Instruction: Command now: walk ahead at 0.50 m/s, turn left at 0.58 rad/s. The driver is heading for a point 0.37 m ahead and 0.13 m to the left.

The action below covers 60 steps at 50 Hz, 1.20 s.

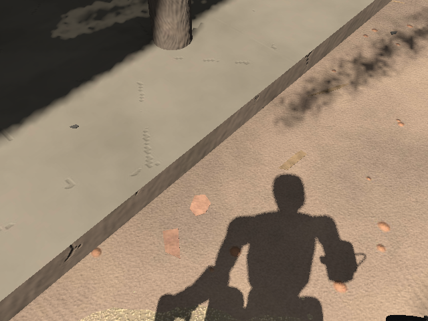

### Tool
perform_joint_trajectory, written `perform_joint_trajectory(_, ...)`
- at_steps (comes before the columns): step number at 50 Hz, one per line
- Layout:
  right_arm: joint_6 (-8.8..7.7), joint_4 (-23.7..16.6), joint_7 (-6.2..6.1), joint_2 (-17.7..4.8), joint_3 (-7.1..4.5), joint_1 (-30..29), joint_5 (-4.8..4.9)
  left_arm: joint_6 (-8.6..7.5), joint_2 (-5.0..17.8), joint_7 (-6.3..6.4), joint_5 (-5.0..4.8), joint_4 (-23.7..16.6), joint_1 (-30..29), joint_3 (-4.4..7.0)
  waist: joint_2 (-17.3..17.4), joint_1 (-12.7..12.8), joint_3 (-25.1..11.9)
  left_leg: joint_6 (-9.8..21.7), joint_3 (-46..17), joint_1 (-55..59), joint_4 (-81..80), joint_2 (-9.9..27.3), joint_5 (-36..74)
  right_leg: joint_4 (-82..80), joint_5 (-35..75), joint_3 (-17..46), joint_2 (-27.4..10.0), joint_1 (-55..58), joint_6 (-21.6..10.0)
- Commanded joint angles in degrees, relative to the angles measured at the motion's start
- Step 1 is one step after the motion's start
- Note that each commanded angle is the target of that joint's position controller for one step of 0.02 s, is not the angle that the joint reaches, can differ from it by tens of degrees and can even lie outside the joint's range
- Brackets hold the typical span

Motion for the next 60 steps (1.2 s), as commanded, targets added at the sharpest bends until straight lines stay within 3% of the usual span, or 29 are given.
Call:
perform_joint_trajectory(1,-1.46,-0.01,-0.37,-10.7,-2.96,17.38,-0.84,-5.21,7.4,-1.33,-2.44,-9.61,-7.09,0.53,5.85,-8.47,-15.88,14.86,-40.37,45.8,-21.73,18.89,-5.14,25.91,-0.33,12.05,2.9,-41.36,-3.11)
perform_joint_trajectory(2,-1.96,-0.4,-0.32,-9.03,-2.45,13.68,-0.61,-5.47,6.65,-0.95,-1.51,-9.03,-6.85,0.39,0.29,-5.53,-10.95,12.75,-32.9,36.74,-21.5,16.07,1.18,20.25,4.22,12.15,0.27,-38.47,-3.48)
perform_joint_trajectory(3,-2.12,-1.12,-0.54,-7.08,-1.82,9.96,-0.71,-5.05,7.33,-0.53,-0.05,-8.28,-6.3,0.93,-0.07,-3.39,-9.07,11.09,-27.74,29.7,-21.91,13.89,6.24,14.9,6.72,12.27,-1.55,-34.03,-3.15)
perform_joint_trajectory(4,-2.14,-2.1,-0.8,-6.39,-1.39,7.92,-1.25,-4.2,7.53,-0.63,0.29,-8.06,-5.06,1.2,0.99,-1.67,-7.93,10.69,-25.63,24.81,-23.19,12.64,9.29,12.6,8.41,12.54,-2.38,-30.37,-2.76)
perform_joint_trajectory(8,-2.46,-1.84,-2.22,-8.99,-1.93,9.74,-0.77,-2.17,4.99,-0.48,1.55,-10.03,-8.23,0.77,0.58,-1.24,-5.56,10.98,-20.62,17.46,-26.0,10.32,14.59,1.07,15.81,10.88,-0.85,-28.83,0.72)
perform_joint_trajectory(13,-1.86,-0.61,-3.24,-9.68,-2.2,13.62,-0.36,-2.69,2.97,-1.22,0.84,-13.38,-18.33,-0.4,3.68,-5.12,-3.09,6.71,-17.61,14.37,-25.38,6.52,5.9,-19.68,32.52,10.09,3.6,-24.21,1.32)
perform_joint_trajectory(17,-1.37,1.01,-3.55,-8.99,-2.1,16.47,-0.13,-3.49,5.12,-2.05,0.49,-15.32,-20.92,-0.01,5.0,-5.85,-2.76,5.35,-21.72,19.58,-19.99,8.52,6.25,-25.82,32.11,11.59,4.82,-22.97,-0.09)
perform_joint_trajectory(18,-1.26,1.66,-2.44,-9.76,-2.01,17.82,-3.3,-1.14,2.94,-2.4,4.29,-14.15,-16.44,-1.24,8.41,-5.69,-4.06,3.71,-19.78,21.18,-17.6,6.46,17.61,-22.91,30.42,7.17,5.4,-19.94,-0.41)
perform_joint_trajectory(20,-1.23,1.67,-2.31,-8.06,-1.79,17.9,-3.21,-0.91,4.84,-1.89,4.55,-13.48,-11.38,-0.83,7.62,-4.19,-4.91,0.93,-20.79,23.07,-10.44,5.82,28.07,-25.09,24.7,7.48,6.52,-14.69,-2.13)
perform_joint_trajectory(21,-1.47,1.72,-2.44,-7.95,-1.64,17.0,-2.42,-1.59,5.62,-1.46,4.86,-12.65,-6.95,-0.64,5.91,-1.33,-6.2,-0.58,-19.85,22.92,-3.92,3.83,31.63,-29.47,28.1,7.44,5.91,-8.85,-3.35)
perform_joint_trajectory(22,-1.83,0.39,-2.56,-6.3,-1.05,17.07,-1.69,-2.56,8.81,-1.02,5.03,-12.33,-0.58,-0.06,1.1,1.13,-12.46,-2.38,-18.02,18.62,7.53,0.87,22.33,-27.52,41.19,14.23,-2.65,2.67,-5.48)
perform_joint_trajectory(23,-1.42,-0.01,-3.29,-2.5,-0.32,27.17,0.99,-1.99,15.07,-0.81,4.78,-12.57,3.29,1.6,-14.19,-1.29,-23.86,-4.84,-10.93,5.4,27.21,-6.56,-12.61,-23.94,63.79,33.38,-20.43,21.1,-15.53)
perform_joint_trajectory(24,-0.62,1.55,-3.88,-6.58,-0.72,27.84,-1.4,-0.67,13.41,-1.14,1.85,-12.42,2.64,1.68,-14.26,-1.3,-26.03,-4.73,-10.65,0.11,35.0,-7.18,-25.56,-27.39,65.04,42.85,-22.16,19.22,-18.99)
perform_joint_trajectory(25,0.07,2.6,-3.77,-7.53,-0.99,23.5,-2.27,-0.3,8.0,-1.28,1.31,-13.27,-0.36,0.23,-5.73,-1.26,-19.26,-4.86,-13.54,-0.23,36.64,-5.03,-22.21,-28.99,59.62,34.96,-18.08,12.45,-17.37)
perform_joint_trajectory(26,0.31,2.32,-3.31,-6.76,-0.64,19.18,-2.42,-0.15,3.97,-1.23,1.58,-13.08,-3.23,-1.13,-3.68,-1.46,-14.22,-5.12,-12.89,-0.42,33.66,-3.65,-19.96,-29.97,57.69,28.16,-14.42,7.77,-15.05)
perform_joint_trajectory(27,0.78,2.1,-2.8,-5.71,-0.32,17.01,-2.45,-0.18,2.01,-1.1,1.63,-12.43,-4.07,-1.95,-5.33,-1.71,-10.75,-5.43,-12.75,0.45,29.35,-2.12,-18.9,-31.55,58.8,22.74,-11.53,4.1,-13.09)
perform_joint_trajectory(29,2.31,3.32,-2.16,-4.45,0.14,18.27,-2.92,-0.24,2.73,-0.95,1.69,-10.9,-4.68,-2.02,-8.83,-3.46,-9.69,-6.42,-10.5,7.52,23.52,-2.05,-15.96,-33.5,58.74,17.01,-7.72,-1.7,-11.74)
perform_joint_trajectory(32,3.24,4.56,-2.23,-2.51,1.25,17.93,-2.52,-0.15,3.44,-0.87,2.07,-9.56,-5.28,-2.21,-9.74,-4.44,-10.56,-7.16,-7.63,12.65,11.32,-1.82,-15.6,-34.12,58.74,13.49,-6.69,-3.76,-12.57)
perform_joint_trajectory(35,3.82,5.66,-2.5,-2.24,2.1,15.23,-2.38,1.06,4.58,-0.95,1.96,-8.16,-3.97,-1.98,-11.76,-3.02,-10.67,-6.92,-4.88,17.22,1.06,-0.95,-11.13,-34.75,46.14,13.57,-5.99,-4.81,-12.32)
perform_joint_trajectory(37,3.89,6.7,-2.46,-1.78,2.59,14.78,-2.61,2.39,5.15,-1.05,1.48,-7.93,-4.94,-1.87,-10.4,-3.89,-9.32,-6.1,-3.4,22.18,-7.55,-0.9,-5.0,-34.95,30.51,14.08,-5.08,-8.45,-10.91)
perform_joint_trajectory(39,3.14,6.5,-2.63,-3.19,2.9,12.07,-3.78,3.16,3.49,-1.14,1.51,-7.64,-4.02,-2.41,-4.85,-3.68,-5.81,-4.36,-9.65,27.65,-16.89,3.39,1.36,-35.12,14.92,14.84,-3.53,-15.77,-6.25)
perform_joint_trajectory(40,2.49,5.8,-3.07,-6.14,2.72,10.95,-4.41,3.23,2.02,-1.46,1.73,-8.04,-2.72,-2.69,1.54,-2.02,-4.78,-2.78,-18.84,26.77,-21.77,11.41,1.08,-31.27,10.1,12.26,-0.35,-16.91,-3.95)
perform_joint_trajectory(41,2.4,6.69,-3.14,-7.63,2.36,7.27,-2.7,3.82,-0.03,-1.31,0.81,-6.62,0.77,-3.17,9.48,1.19,-3.06,-0.47,-20.32,12.79,-23.28,13.35,-5.4,-32.7,10.27,8.4,3.69,-6.17,-2.97)
perform_joint_trajectory(42,2.05,6.73,-2.95,-4.42,3.12,4.81,-2.5,4.04,1.97,-1.06,1.15,-5.33,-0.1,-2.85,6.88,0.84,-0.68,-1.87,-18.28,9.3,-23.93,10.31,-10.66,-33.03,14.34,9.18,3.03,-1.76,-2.5)
perform_joint_trajectory(43,1.64,7.61,-3.03,-3.53,3.37,5.32,-2.51,3.89,2.83,-0.94,1.37,-4.74,-0.69,-2.52,5.9,0.13,0.13,-3.23,-16.26,9.6,-23.55,7.98,-10.58,-33.51,16.72,9.82,2.43,-1.14,-2.51)
perform_joint_trajectory(44,1.42,8.76,-3.25,-3.61,3.35,6.37,-2.53,3.6,3.5,-0.91,1.3,-4.02,-0.37,-2.36,5.22,-0.12,-0.11,-3.81,-14.81,11.7,-23.28,6.59,-7.73,-33.76,18.81,10.31,1.64,-1.19,-2.69)
perform_joint_trajectory(45,0.95,8.93,-3.69,-6.52,2.1,6.37,-1.86,2.87,6.73,0.26,1.55,-4.38,-2.42,-1.17,3.29,-0.73,-0.8,-3.93,-11.23,13.73,-18.94,4.13,-7.54,-32.38,15.95,8.32,3.51,-3.62,-2.98)
perform_joint_trajectory(49,0.78,10.86,-4.38,-3.13,2.78,7.96,-1.89,2.13,2.97,0.95,1.22,-2.67,-2.84,-1.88,1.62,-1.47,-1.36,-3.39,-10.46,14.94,-16.79,3.96,-1.49,-33.04,16.59,8.5,3.31,-5.48,-3.29)
perform_joint_trajectory(60,0.53,14.47,-3.91,-4.49,2.64,6.01,-1.68,2.94,4.27,1.06,0.92,0.2,-4.65,-1.54,-0.16,-1.09,-4.36,-3.59,-9.62,16.21,-15.22,3.37,7.21,-30.47,24.29,8.37,2.9,-1.23,-3.85)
